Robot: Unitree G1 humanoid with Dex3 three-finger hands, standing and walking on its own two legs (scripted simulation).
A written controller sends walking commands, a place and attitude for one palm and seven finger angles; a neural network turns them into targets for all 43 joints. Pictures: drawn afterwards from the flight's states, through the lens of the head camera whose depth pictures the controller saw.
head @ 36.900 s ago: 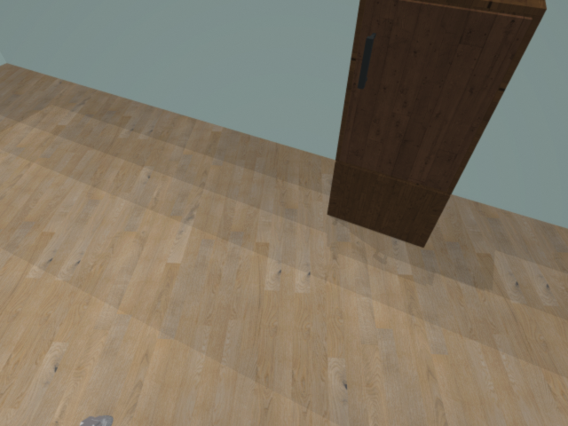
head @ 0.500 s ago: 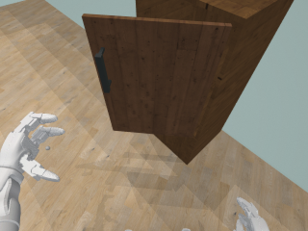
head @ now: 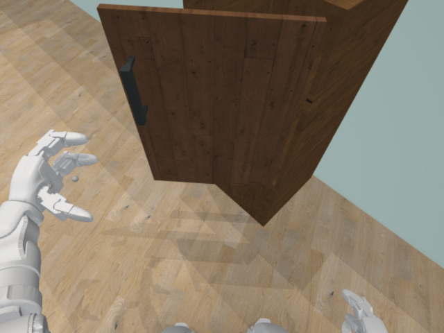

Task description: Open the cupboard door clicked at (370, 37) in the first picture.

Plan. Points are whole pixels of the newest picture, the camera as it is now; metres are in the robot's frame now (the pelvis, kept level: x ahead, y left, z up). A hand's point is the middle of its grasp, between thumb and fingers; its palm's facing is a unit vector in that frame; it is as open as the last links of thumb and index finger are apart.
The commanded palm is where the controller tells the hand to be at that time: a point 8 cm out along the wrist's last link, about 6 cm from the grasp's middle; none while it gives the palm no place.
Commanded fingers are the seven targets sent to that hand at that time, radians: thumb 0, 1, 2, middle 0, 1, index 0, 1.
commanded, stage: move the hooked fingers beside the handle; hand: left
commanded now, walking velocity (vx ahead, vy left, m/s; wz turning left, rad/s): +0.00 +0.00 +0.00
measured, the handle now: (136, 92) +0.60 +0.22 +0.06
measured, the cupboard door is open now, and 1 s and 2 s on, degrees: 42 42 41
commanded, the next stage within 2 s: none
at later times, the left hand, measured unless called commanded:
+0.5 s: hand (91, 142) +0.44 +0.27 +0.07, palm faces -0.04 -1.00 -0.01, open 14.0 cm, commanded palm +0.41 +0.32 +0.07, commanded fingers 0.00 -0.50 0.30 -0.30 -1.20 -0.30 -1.20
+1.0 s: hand (101, 118) +0.50 +0.26 +0.07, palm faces -0.05 -1.00 -0.01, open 14.0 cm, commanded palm +0.50 +0.31 +0.06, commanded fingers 0.00 -0.50 0.30 -0.30 -1.20 -0.30 -1.20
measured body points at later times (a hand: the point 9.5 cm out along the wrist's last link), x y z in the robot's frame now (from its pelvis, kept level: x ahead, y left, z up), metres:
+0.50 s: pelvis +0.01 +0.01 -0.01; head +0.10 +0.02 +0.43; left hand +0.43 +0.32 +0.07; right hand +0.06 -0.27 -0.11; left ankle +0.00 +0.10 -0.70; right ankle +0.03 -0.10 -0.70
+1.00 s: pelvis +0.00 +0.02 -0.02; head +0.13 +0.04 +0.41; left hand +0.50 +0.32 +0.07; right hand +0.01 -0.26 -0.12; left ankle +0.00 +0.10 -0.70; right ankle +0.03 -0.10 -0.70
